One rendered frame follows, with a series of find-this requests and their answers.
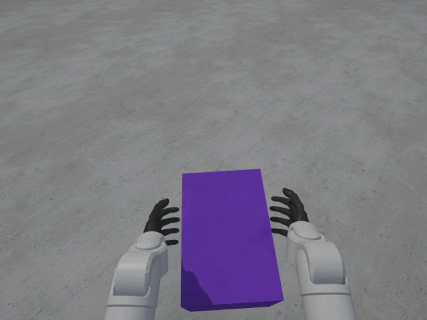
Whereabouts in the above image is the left robot hand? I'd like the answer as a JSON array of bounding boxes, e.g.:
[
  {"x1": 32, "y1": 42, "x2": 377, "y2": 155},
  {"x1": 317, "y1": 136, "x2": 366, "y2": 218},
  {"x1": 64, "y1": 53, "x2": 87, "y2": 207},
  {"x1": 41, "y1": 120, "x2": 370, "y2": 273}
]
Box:
[{"x1": 143, "y1": 199, "x2": 180, "y2": 246}]

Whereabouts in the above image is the robot right forearm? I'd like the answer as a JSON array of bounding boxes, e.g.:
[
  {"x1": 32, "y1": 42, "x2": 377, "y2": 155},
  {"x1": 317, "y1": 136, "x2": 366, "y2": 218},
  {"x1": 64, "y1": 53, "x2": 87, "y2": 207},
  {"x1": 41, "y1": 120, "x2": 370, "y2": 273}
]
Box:
[{"x1": 286, "y1": 221, "x2": 357, "y2": 320}]

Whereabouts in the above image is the robot left forearm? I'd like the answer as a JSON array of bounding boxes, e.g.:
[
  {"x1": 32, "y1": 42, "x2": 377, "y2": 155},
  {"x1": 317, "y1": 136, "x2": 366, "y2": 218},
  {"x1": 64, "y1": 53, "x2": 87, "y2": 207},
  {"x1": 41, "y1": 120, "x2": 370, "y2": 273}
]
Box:
[{"x1": 104, "y1": 231, "x2": 168, "y2": 320}]

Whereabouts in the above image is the carton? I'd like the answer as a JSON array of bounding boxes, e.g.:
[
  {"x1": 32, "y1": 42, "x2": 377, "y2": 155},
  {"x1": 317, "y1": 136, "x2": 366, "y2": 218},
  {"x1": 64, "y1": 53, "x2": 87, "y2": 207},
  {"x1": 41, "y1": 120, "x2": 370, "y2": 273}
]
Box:
[{"x1": 181, "y1": 169, "x2": 284, "y2": 312}]

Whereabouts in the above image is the right robot hand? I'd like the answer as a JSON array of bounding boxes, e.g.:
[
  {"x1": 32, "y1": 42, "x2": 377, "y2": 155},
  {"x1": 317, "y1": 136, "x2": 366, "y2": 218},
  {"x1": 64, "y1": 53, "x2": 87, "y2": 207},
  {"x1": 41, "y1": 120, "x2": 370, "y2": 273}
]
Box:
[{"x1": 270, "y1": 188, "x2": 309, "y2": 237}]

